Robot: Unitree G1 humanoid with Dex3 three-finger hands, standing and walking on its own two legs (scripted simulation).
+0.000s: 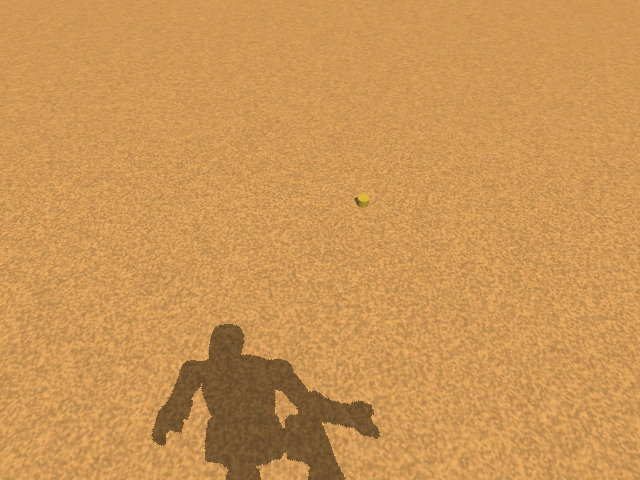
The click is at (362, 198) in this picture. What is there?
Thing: low tin
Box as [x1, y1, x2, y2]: [357, 194, 369, 207]
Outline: 359,194 357,198 357,204 361,207 365,207 368,204 369,197 366,194
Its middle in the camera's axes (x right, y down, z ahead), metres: +0.21 -0.16 +1.77
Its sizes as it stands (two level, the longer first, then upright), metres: 0.055 0.055 0.039
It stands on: the floor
